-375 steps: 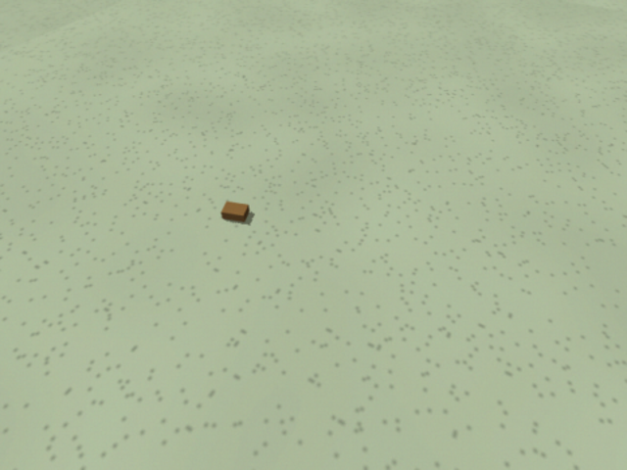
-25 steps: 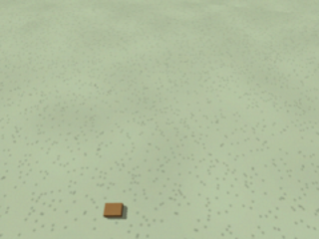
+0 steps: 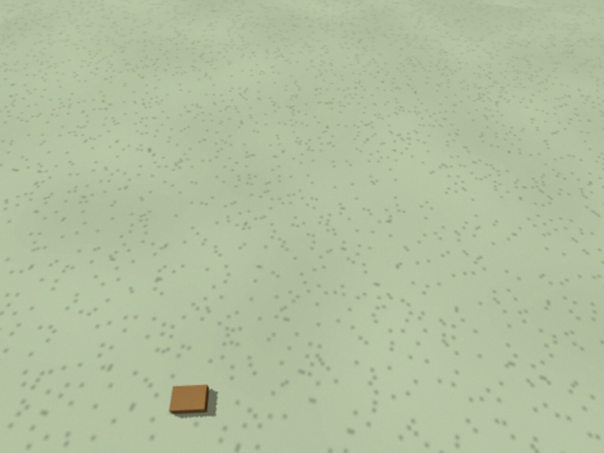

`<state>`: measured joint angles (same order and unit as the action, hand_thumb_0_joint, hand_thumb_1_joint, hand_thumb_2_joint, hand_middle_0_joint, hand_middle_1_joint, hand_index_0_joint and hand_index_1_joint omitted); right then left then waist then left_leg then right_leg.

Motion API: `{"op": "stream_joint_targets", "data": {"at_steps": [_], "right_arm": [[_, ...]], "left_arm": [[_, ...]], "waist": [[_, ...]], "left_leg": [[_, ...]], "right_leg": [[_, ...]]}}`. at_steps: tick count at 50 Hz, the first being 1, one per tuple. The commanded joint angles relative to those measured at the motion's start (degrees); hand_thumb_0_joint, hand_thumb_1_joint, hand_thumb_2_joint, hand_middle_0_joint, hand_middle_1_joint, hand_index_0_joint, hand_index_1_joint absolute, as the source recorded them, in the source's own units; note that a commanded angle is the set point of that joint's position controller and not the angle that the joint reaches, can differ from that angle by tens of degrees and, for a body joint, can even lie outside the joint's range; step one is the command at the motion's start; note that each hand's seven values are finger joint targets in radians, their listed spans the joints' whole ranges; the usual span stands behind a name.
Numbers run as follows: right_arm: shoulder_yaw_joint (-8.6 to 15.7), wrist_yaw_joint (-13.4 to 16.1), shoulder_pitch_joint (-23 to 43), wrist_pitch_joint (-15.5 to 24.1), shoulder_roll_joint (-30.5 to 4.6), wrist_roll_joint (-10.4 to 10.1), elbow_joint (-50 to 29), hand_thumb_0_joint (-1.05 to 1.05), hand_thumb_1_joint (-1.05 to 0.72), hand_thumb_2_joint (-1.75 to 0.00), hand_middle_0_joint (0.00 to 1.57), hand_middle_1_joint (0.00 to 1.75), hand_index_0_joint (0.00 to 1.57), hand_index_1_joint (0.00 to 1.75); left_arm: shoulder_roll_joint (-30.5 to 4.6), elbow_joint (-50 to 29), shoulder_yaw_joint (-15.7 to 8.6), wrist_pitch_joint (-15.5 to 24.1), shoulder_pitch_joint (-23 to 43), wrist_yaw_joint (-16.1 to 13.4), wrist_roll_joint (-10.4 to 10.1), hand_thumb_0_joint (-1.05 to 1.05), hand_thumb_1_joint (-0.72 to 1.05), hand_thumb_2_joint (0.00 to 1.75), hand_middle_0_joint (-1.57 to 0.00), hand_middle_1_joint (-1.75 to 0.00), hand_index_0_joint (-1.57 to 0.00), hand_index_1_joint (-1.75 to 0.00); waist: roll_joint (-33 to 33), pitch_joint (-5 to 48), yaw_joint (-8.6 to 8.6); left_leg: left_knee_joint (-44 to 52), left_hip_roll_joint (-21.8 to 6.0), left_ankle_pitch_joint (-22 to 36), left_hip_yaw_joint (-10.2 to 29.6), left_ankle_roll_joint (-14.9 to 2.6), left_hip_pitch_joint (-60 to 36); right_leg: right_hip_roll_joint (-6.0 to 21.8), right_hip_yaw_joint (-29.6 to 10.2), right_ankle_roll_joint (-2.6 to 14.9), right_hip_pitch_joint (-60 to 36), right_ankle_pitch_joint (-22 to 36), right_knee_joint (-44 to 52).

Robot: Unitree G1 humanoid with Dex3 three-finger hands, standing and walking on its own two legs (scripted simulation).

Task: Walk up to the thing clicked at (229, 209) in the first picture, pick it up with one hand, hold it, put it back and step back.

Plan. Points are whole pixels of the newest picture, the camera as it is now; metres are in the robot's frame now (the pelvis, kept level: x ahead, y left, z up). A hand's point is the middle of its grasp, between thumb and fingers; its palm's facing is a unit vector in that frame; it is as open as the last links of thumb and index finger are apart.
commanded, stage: walk up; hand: left
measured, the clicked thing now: (189, 399) +0.38 +0.33 -0.75
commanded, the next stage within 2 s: stand in 1.74 s
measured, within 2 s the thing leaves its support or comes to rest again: neither
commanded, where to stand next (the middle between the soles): +0.04 +0.02 m, yaw +3 degrees
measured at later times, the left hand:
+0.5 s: hand out of the picture +0.09 +0.27 -0.15, palm faces -0.02 -0.94 -0.34, open 7.3 cm
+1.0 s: hand out of the picture +0.13 +0.24 -0.13, palm faces +0.02 -0.94 -0.34, open 7.3 cm
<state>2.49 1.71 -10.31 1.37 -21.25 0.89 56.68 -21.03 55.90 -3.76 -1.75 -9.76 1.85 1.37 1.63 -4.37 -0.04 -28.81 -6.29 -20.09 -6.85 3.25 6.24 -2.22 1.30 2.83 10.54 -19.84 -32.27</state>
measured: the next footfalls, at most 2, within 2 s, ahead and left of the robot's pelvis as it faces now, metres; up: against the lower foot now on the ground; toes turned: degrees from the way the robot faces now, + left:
left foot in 0.26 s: +0.06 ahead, +0.13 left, +0.00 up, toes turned +0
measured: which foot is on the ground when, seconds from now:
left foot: down 0.00-0.06, up 0.08-0.24, down 0.26-1.00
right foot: down 0.00-1.00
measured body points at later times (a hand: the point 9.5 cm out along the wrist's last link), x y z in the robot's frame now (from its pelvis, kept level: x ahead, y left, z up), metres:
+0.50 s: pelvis +0.00 +0.01 +0.00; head +0.03 +0.02 +0.45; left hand +0.09 +0.32 -0.13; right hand +0.06 -0.30 -0.11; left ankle +0.03 +0.13 -0.73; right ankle +0.00 -0.14 -0.73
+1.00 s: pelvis +0.02 -0.01 +0.01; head +0.03 -0.01 +0.46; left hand +0.13 +0.29 -0.11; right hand +0.12 -0.31 -0.12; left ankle +0.03 +0.13 -0.73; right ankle +0.01 -0.14 -0.73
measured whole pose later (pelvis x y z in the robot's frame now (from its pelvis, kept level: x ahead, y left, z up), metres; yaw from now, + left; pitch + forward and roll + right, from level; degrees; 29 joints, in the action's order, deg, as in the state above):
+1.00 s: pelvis +0.02 -0.01 +0.01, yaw +1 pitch -3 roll +0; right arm 0.8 -0.5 -4.9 -0.2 -20.4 0.2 63.4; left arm -19.6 64.4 -1.2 1.2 -3.0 0.4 0.3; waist -0.8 -3.7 -0.2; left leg -20.9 -2.2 -11.2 0.9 1.8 6.8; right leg 1.1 0.3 -1.2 4.2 -12.1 -19.2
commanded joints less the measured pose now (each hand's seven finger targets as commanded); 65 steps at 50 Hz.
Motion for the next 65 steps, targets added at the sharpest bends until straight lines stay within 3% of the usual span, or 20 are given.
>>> {"op": "stream_joint_targets", "data": {"at_steps": [1,2,3,4,6,10,12,13,14,15,16,21,24,26,27,28,29,32,38,65], "right_arm": [[3.11,0.73,1.29,0.56,-13.37,-0.35,-5.08,0.00,-0.90,-0.90,0.20,0.30,0.20,0.30],[2.50,0.52,3.71,0.37,-11.64,-0.64,-6.18,0.00,-0.90,-0.90,0.20,0.30,0.20,0.30],[1.86,0.37,4.89,-0.16,-9.51,-0.77,-6.63,0.00,-0.90,-0.90,0.20,0.30,0.20,0.30],[1.73,0.53,4.32,-0.60,-9.61,-0.50,-6.72,0.00,-0.90,-0.90,0.20,0.30,0.20,0.30],[1.70,0.57,2.29,-0.20,-10.24,-0.77,-6.48,0.00,-0.90,-0.90,0.20,0.30,0.20,0.30],[1.84,0.40,-2.37,1.05,-10.27,-0.20,-4.87,0.00,-0.90,-0.90,0.20,0.30,0.20,0.30],[2.53,0.46,-6.05,1.43,-10.26,0.22,-2.82,0.00,-0.90,-0.90,0.20,0.30,0.20,0.30],[3.58,0.75,-7.28,1.62,-13.14,0.85,-2.49,0.00,-0.90,-0.90,0.20,0.30,0.20,0.30],[4.05,0.97,-6.06,2.15,-16.08,1.61,-3.86,0.00,-0.90,-0.90,0.20,0.30,0.20,0.30],[4.39,0.72,-3.07,2.33,-18.71,0.76,-4.58,0.00,-0.90,-0.90,0.20,0.30,0.20,0.30],[4.18,0.60,-0.15,2.45,-17.44,0.87,-4.96,0.00,-0.90,-0.90,0.20,0.30,0.20,0.30],[2.48,-0.47,2.04,2.64,-14.66,1.36,-4.98,0.00,-0.90,-0.90,0.20,0.30,0.20,0.30],[1.61,-1.15,3.54,1.10,-13.46,0.01,-4.61,0.00,-0.90,-0.90,0.20,0.30,0.20,0.30],[0.68,-1.44,3.52,0.39,-10.55,-1.12,-4.52,0.00,-0.90,-0.90,0.20,0.30,0.20,0.30],[0.61,-1.58,3.55,-0.18,-9.08,-1.41,-3.77,0.00,-0.90,-0.90,0.20,0.30,0.20,0.30],[1.00,-1.51,2.42,-0.67,-9.52,-1.03,-2.34,0.00,-0.90,-0.90,0.20,0.30,0.20,0.30],[1.14,-1.58,1.76,-0.73,-10.15,-0.49,-1.19,0.00,-0.90,-0.90,0.20,0.30,0.20,0.30],[0.96,-2.03,3.55,-0.20,-11.12,-0.61,0.45,0.00,-0.90,-0.90,0.20,0.30,0.20,0.30],[0.38,-1.95,5.00,-0.19,-10.91,-0.80,2.48,0.00,-0.90,-0.90,0.20,0.30,0.20,0.30],[0.44,-1.63,7.41,-0.44,-10.85,-0.70,3.72,0.00,-0.90,-0.90,0.20,0.30,0.20,0.30]], "left_arm": [[-13.70,-4.56,-3.31,1.75,-1.27,-0.81,0.12,0.00,0.90,0.90,-0.20,-0.30,-0.20,-0.30],[-15.10,-4.25,-3.69,1.89,-3.38,-0.95,-0.08,0.00,0.90,0.90,-0.20,-0.30,-0.20,-0.30],[-15.39,-4.41,-3.65,1.88,-4.78,-1.20,0.12,0.00,0.90,0.90,-0.20,-0.30,-0.20,-0.30],[-15.67,-4.73,-3.78,1.96,-6.15,-1.41,0.63,0.00,0.90,0.90,-0.20,-0.30,-0.20,-0.30],[-14.84,-6.93,-3.45,2.05,-2.34,-1.83,0.47,0.00,0.90,0.90,-0.20,-0.30,-0.20,-0.30],[-12.50,-8.65,-2.15,2.42,3.02,-2.09,0.29,0.00,0.90,0.90,-0.20,-0.30,-0.20,-0.30],[-12.45,-8.76,-1.84,1.87,6.13,-1.79,-0.62,0.00,0.90,0.90,-0.20,-0.30,-0.20,-0.30],[-10.71,-9.55,-1.44,1.71,6.50,-1.66,-1.54,0.00,0.90,0.90,-0.20,-0.30,-0.20,-0.30],[-8.21,-9.98,-0.90,1.57,5.35,-1.33,-1.92,0.00,0.90,0.90,-0.20,-0.30,-0.20,-0.30],[-12.09,-7.22,-2.38,0.47,2.64,-1.79,-0.93,0.00,0.90,0.90,-0.20,-0.30,-0.20,-0.30],[-12.82,-6.02,-2.40,0.32,1.31,-1.62,-0.78,0.00,0.90,0.90,-0.20,-0.30,-0.20,-0.30],[-10.10,-3.30,-1.69,1.76,1.10,-0.75,-0.97,0.00,0.90,0.90,-0.20,-0.30,-0.20,-0.30],[-9.06,-0.27,-1.28,2.85,-0.92,-1.79,-0.83,0.00,0.90,0.90,-0.20,-0.30,-0.20,-0.30],[-12.29,0.37,-1.60,3.67,-0.11,-2.46,-0.37,0.00,0.90,0.90,-0.20,-0.30,-0.20,-0.30],[-14.30,0.06,-1.35,4.00,2.09,-2.49,-0.52,0.00,0.90,0.90,-0.20,-0.30,-0.20,-0.30],[-15.81,-0.29,-1.22,3.79,5.76,-2.09,-0.54,0.00,0.90,0.90,-0.20,-0.30,-0.20,-0.30],[-14.57,-0.78,-0.80,3.74,7.91,-1.89,-0.59,0.00,0.90,0.90,-0.20,-0.30,-0.20,-0.30],[-12.43,1.03,-0.18,3.81,7.64,-1.90,-1.00,0.00,0.90,0.90,-0.20,-0.30,-0.20,-0.30],[-12.13,3.82,-0.02,4.14,7.87,-2.31,-1.44,0.00,0.90,0.90,-0.20,-0.30,-0.20,-0.30],[-11.63,5.50,0.12,3.74,9.22,-2.39,-0.93,0.00,0.90,0.90,-0.20,-0.30,-0.20,-0.30]], "waist": [[-0.27,5.62,1.31],[4.52,5.02,3.39],[7.35,4.08,4.55],[6.28,2.83,4.76],[3.33,1.15,2.92],[4.08,4.02,-0.32],[1.85,5.90,-3.21],[-3.27,7.52,-3.58],[-9.73,6.98,-2.61],[-9.55,5.30,-1.72],[-7.67,2.66,-0.15],[-10.56,3.21,0.06],[-8.86,5.08,1.87],[-4.50,6.32,1.57],[-0.23,4.83,0.44],[2.48,3.15,-1.11],[1.57,2.63,-1.79],[2.69,2.55,-0.46],[0.45,5.14,-0.02],[-1.35,7.15,-0.17]], "left_leg": [[-4.80,-3.97,18.97,3.50,-7.60,2.43],[-10.97,0.80,11.72,0.60,-5.52,7.56],[-17.24,5.22,-9.20,0.04,-4.68,14.52],[-22.58,4.92,-16.34,4.36,-4.98,17.97],[-25.46,3.76,-16.18,9.26,-4.73,18.01],[-6.77,3.02,-5.25,7.34,-4.60,9.63],[7.90,4.34,12.25,6.10,-4.81,-0.13],[10.73,-0.75,20.98,13.64,-7.09,-7.45],[15.34,-10.95,19.03,29.28,-11.93,-8.32],[15.03,-16.91,10.28,34.07,-18.77,2.38],[15.48,-16.44,4.92,33.60,-19.72,6.29],[11.77,-7.57,12.37,19.47,-13.56,1.01],[4.96,-3.95,21.04,13.42,-9.30,6.03],[2.69,-0.18,15.75,11.67,-5.41,11.42],[2.73,3.12,5.19,10.22,-3.80,9.45],[1.79,4.44,-1.85,8.62,-3.54,2.40],[3.83,3.28,0.06,8.94,-3.91,0.54],[6.97,0.52,10.83,12.13,-5.22,0.53],[8.12,0.07,20.26,11.28,-4.51,-1.32],[10.40,-0.32,22.41,11.43,-4.57,-1.30]], "right_leg": [[7.98,-9.22,0.50,-3.55,30.74,4.62],[10.01,-13.60,2.56,-7.29,31.43,9.15],[14.27,-19.61,6.87,-11.75,34.98,11.94],[17.33,-23.09,9.78,-11.84,35.17,13.34],[18.06,-20.22,13.77,-9.11,35.86,12.46],[14.51,-11.67,9.68,-6.60,38.01,7.73],[10.94,-7.25,5.11,-1.63,31.45,2.05],[6.90,-4.86,1.54,4.89,25.92,-4.37],[0.54,-3.10,-1.83,11.93,4.20,-9.55],[2.10,-5.67,-2.10,6.77,-15.32,-15.77],[2.84,-6.79,-2.07,5.86,-15.94,-19.36],[4.11,-3.96,-2.62,5.61,-8.48,-3.17],[2.18,-0.73,-2.58,-6.55,7.47,12.40],[7.68,-7.99,-1.05,-12.03,14.45,12.93],[12.93,-14.30,1.22,-5.36,7.83,16.56],[15.41,-15.50,3.57,3.25,1.96,17.01],[14.17,-13.49,2.62,4.26,0.84,16.69],[9.22,-7.90,-0.86,2.06,4.95,16.34],[9.11,-6.17,-1.46,-3.89,17.89,15.50],[9.01,-4.07,-2.06,-7.67,19.37,16.39]]}}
